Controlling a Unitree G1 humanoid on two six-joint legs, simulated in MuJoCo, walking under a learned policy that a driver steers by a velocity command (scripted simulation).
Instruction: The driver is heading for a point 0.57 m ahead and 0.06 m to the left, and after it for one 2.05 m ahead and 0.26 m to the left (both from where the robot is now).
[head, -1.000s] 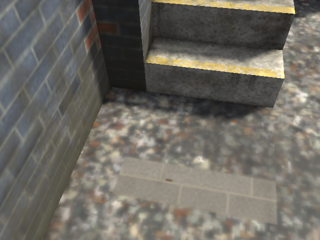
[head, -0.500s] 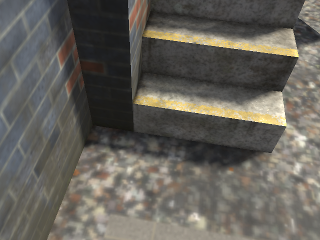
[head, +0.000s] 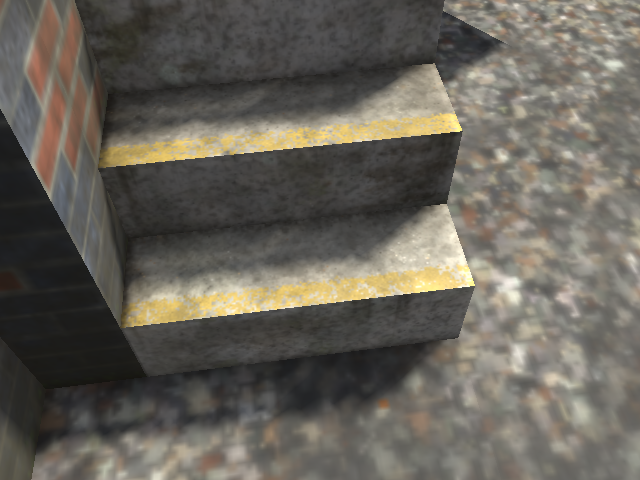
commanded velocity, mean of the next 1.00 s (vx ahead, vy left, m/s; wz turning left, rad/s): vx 0.50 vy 0.00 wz -0.01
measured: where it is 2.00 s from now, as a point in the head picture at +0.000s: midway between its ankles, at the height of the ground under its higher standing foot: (283, 293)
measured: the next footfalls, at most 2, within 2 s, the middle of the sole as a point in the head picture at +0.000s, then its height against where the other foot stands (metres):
left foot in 0.36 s outside the picture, level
right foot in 0.80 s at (393, 438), level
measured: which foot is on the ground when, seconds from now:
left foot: up 0.00-0.34, down 0.36-0.80, up 0.82-1.00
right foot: down 0.00-0.40, up 0.42-0.78, down 0.80-1.00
